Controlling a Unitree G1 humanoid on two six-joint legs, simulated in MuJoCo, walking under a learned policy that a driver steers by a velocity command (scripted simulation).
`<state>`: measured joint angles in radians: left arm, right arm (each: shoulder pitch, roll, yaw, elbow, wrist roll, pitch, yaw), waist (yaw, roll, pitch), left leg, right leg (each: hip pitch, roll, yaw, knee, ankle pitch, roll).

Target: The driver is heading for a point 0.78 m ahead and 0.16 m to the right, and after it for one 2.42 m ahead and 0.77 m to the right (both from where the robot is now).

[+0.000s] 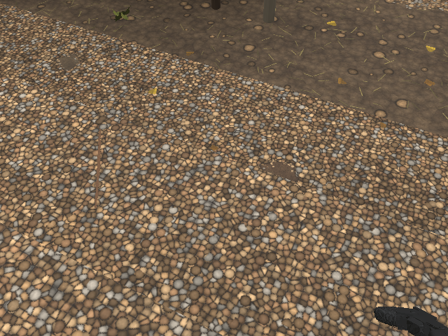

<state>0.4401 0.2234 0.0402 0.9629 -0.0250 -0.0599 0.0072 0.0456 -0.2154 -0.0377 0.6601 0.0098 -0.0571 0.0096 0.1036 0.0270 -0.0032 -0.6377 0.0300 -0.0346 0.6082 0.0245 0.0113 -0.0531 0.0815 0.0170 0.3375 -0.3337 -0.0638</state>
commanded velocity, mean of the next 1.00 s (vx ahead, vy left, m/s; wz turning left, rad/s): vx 0.40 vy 0.00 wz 0.02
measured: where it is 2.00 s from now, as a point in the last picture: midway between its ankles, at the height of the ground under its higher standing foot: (263, 302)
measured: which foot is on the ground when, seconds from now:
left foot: up 0.00-0.08, down 0.10-0.58, up 0.60-1.00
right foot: down 0.00-0.10, up 0.12-0.52, down 0.54-1.00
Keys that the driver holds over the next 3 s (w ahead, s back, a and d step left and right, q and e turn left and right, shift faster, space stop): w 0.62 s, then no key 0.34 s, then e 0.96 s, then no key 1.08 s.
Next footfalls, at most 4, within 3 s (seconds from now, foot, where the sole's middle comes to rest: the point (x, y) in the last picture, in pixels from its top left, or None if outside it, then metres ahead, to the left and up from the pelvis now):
0.10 left None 0.22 0.11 -0.77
0.54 right None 0.33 -0.13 -0.77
1.06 left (228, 294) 0.67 0.10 -0.95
1.56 right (306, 322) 0.60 -0.17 -0.95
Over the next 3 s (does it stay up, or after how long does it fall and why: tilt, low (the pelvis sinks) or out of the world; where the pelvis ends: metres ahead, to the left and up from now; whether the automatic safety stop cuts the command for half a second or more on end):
stays up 0.67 -0.05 -0.18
